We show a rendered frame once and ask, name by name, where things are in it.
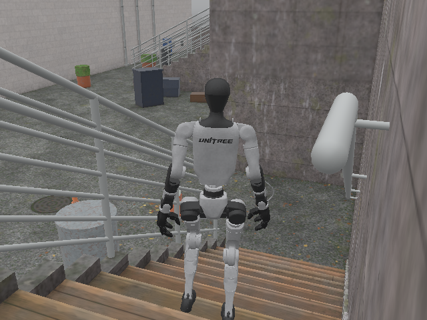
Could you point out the left robot hand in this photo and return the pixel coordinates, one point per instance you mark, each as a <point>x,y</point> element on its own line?
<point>162,222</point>

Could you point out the robot right forearm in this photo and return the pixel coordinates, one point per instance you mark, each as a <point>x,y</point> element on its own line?
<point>259,190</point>

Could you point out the right robot upper arm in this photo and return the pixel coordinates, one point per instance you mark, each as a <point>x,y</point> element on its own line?
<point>248,134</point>

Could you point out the humanoid robot head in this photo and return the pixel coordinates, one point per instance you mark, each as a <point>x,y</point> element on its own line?
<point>217,92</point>

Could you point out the robot left forearm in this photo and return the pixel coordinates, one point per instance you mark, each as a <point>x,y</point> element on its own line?
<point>169,192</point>

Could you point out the right robot thigh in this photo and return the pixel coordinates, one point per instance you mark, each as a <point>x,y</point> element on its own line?
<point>236,216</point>

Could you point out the right robot hand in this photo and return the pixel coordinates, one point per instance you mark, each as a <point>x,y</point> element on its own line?
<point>263,215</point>

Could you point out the left robot upper arm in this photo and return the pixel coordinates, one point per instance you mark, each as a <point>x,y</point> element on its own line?
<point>183,132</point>

